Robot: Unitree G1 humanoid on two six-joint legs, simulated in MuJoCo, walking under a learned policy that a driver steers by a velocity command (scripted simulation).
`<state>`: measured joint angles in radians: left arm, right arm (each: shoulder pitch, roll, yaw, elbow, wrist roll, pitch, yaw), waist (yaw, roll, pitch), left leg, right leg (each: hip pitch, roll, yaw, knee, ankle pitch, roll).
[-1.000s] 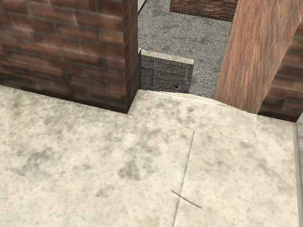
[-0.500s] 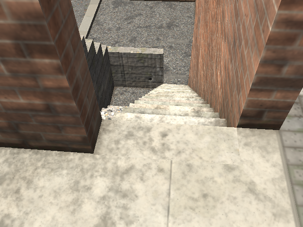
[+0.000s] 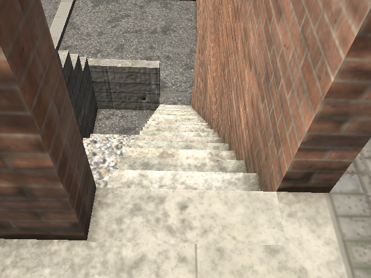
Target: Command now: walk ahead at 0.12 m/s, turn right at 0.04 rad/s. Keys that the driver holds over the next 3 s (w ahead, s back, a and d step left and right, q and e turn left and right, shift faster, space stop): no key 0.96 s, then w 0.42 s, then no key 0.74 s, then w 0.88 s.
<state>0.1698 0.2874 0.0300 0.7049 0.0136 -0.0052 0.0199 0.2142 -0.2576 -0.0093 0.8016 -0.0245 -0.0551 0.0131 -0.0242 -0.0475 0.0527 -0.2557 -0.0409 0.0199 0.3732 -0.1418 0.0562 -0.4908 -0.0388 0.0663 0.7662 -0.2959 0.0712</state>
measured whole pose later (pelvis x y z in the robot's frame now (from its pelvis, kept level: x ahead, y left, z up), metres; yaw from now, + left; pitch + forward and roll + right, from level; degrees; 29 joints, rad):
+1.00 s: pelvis +0.05 -0.04 -0.01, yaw +0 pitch -2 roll +0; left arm 0.19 0.24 0.04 0.97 0.00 0.01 0.03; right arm 0.23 -0.24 0.02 1.06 -0.02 0.00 -0.03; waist -0.01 0.00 0.04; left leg -0.16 0.01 0.00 0.47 -0.28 -0.01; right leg -0.23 0.02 0.03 0.49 -0.22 -0.01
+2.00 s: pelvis +0.28 -0.07 -0.02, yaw -1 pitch +0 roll +2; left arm 0.21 0.23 0.01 1.00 0.01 0.01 0.05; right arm 0.12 -0.22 -0.02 0.94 -0.01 0.00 -0.01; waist 0.00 -0.01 0.05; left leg -0.36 -0.06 0.03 0.48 -0.12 0.05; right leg -0.29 -0.05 0.03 0.61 -0.34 0.03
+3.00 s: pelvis +0.61 -0.02 -0.03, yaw +0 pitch +1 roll +0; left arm 0.18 0.22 0.03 0.90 0.01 -0.10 -0.02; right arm 0.38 -0.23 -0.07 1.03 0.03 -0.02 -0.03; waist 0.01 0.02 -0.01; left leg -0.21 -0.08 -0.05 0.97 -0.53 0.08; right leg -0.44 -0.04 -0.03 0.71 -0.31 -0.02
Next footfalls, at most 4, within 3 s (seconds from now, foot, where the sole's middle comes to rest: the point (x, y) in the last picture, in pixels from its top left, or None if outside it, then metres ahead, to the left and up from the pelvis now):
0.12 right None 0.11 -0.15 -0.78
1.38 right None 0.19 -0.17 -0.78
1.76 left None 0.41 0.03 -0.78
2.00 right None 0.32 -0.20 -0.78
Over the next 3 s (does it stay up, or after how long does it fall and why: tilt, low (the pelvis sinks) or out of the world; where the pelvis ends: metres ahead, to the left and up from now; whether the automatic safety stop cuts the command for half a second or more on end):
stays up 0.61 -0.02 -0.03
